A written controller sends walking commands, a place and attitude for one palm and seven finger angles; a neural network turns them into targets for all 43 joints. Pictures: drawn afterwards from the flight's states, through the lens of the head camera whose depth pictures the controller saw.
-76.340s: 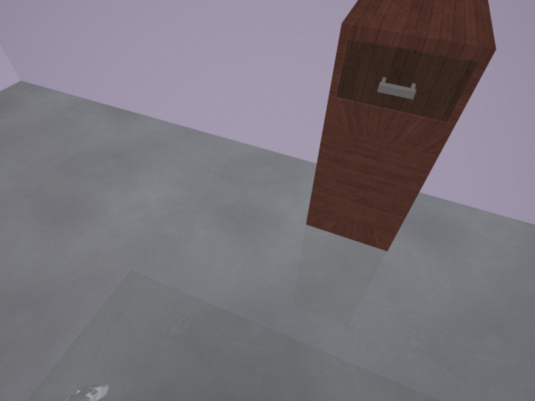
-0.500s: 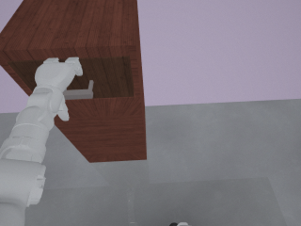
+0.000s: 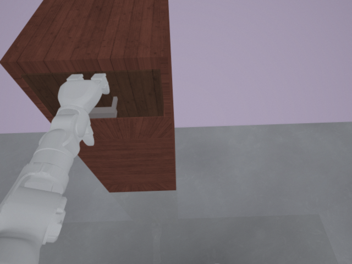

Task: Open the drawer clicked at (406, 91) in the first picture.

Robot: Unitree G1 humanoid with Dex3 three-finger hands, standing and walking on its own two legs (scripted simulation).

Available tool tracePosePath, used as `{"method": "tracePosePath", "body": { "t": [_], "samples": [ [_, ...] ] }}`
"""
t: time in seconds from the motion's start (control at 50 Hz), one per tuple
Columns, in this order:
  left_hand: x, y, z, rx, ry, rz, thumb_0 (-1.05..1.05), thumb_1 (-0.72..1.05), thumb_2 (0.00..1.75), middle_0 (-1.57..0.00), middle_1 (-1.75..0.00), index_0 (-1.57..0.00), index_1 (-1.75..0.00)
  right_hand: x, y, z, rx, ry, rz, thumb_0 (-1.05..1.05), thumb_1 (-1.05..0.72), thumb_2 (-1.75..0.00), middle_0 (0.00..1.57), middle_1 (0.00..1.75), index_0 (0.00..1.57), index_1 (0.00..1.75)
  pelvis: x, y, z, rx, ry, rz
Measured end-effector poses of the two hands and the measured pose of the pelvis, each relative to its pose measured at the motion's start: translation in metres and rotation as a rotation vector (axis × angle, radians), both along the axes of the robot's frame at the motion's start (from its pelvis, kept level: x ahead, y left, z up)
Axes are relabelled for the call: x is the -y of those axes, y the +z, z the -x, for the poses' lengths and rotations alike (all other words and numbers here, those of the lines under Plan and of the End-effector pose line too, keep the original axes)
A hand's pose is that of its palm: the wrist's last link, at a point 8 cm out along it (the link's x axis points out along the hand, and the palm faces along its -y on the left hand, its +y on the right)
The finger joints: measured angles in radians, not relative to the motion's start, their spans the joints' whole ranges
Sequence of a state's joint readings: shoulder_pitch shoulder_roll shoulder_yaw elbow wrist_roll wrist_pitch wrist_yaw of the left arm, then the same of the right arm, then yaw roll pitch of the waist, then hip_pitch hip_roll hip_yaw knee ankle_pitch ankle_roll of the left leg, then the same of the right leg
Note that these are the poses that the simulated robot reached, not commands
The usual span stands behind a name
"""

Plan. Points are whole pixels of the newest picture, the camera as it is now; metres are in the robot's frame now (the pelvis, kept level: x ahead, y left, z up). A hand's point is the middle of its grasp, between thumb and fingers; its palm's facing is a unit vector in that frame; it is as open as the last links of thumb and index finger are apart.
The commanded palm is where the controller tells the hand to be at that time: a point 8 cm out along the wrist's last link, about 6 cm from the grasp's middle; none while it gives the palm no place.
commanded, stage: lower the fingers behind the handle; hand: left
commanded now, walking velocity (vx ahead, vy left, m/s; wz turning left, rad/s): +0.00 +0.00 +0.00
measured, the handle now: (98, 106) +0.50 +0.23 +0.03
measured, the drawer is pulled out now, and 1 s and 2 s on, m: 0.00 0.00 0.00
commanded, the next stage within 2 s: lift the hand off the handle in 1.26 s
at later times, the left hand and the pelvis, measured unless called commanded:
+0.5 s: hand (101, 113) +0.46 +0.20 +0.05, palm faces -0.03 +0.03 -1.00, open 13.7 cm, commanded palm +0.44 +0.22 +0.08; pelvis -0.02 -0.02 -0.01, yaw -1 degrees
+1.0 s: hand (100, 116) +0.46 +0.21 +0.04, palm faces -0.02 +0.03 -1.00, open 13.6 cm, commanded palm +0.44 +0.23 +0.06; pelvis -0.04 -0.03 -0.02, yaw -1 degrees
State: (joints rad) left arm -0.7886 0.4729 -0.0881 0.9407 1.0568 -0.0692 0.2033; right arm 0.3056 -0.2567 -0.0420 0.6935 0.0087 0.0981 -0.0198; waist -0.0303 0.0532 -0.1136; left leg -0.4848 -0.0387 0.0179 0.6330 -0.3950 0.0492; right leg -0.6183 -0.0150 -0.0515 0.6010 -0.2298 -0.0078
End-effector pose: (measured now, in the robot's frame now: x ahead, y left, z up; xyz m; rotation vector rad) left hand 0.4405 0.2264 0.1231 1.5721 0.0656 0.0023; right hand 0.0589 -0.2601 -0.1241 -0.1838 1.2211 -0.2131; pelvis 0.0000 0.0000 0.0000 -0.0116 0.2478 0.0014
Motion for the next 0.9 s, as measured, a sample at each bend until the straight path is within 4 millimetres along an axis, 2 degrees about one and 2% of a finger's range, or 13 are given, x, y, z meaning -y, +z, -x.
{"method": "tracePosePath", "body": {
  "t": [0.14,0.4,0.48,0.56,0.74,0.9],
  "samples": [
    [0.019,-0.016,0.0,0.003,-0.046,0.024,0.0,-0.49,0.3,-0.32,-1.2,-0.32,-1.21,0.008,-0.001,0.012,-0.013,-0.024,0.016,0.0,-0.91,-0.9,0.2,0.3,0.21,0.3,0.003,-0.002,0.002,-0.01,-0.011,-0.003],
    [0.024,-0.017,-0.001,0.044,0.024,-0.006,0.0,-0.49,0.3,-0.33,-1.21,-0.33,-1.24,0.017,-0.01,0.035,-0.045,-0.048,-0.005,0.0,-0.91,-0.9,0.2,0.3,0.21,0.3,0.015,-0.005,0.012,-0.027,-0.026,-0.016],
    [0.025,-0.016,-0.001,0.028,0.039,-0.017,0.0,-0.49,0.3,-0.33,-1.21,-0.33,-1.26,0.023,-0.009,0.039,-0.038,-0.054,0.006,0.0,-0.91,-0.9,0.2,0.3,0.21,0.3,0.019,-0.006,0.016,-0.03,-0.028,-0.021],
    [0.021,-0.026,0.0,-0.027,0.065,-0.037,0.0,-0.49,0.3,-0.32,-1.2,-0.32,-1.26,0.031,-0.008,0.044,-0.027,-0.065,0.024,0.0,-0.91,-0.9,0.2,0.3,0.21,0.3,0.023,-0.008,0.02,-0.035,-0.032,-0.024],
    [0.017,-0.028,0.001,0.002,0.037,-0.017,0.0,-0.49,0.3,-0.32,-1.2,-0.3,-1.28,0.046,-0.009,0.061,-0.055,-0.057,0.07,0.0,-0.91,-0.9,0.2,0.3,0.21,0.3,0.028,-0.015,0.029,-0.064,-0.024,-0.026],
    [0.018,-0.03,-0.001,0.033,0.042,-0.027,0.0,-0.49,0.3,-0.33,-1.21,-0.32,-1.34,0.046,-0.015,0.074,-0.079,-0.054,0.07,0.0,-0.91,-0.9,0.2,0.3,0.21,0.3,0.028,-0.022,0.036,-0.088,-0.019,-0.025]
  ]
}}
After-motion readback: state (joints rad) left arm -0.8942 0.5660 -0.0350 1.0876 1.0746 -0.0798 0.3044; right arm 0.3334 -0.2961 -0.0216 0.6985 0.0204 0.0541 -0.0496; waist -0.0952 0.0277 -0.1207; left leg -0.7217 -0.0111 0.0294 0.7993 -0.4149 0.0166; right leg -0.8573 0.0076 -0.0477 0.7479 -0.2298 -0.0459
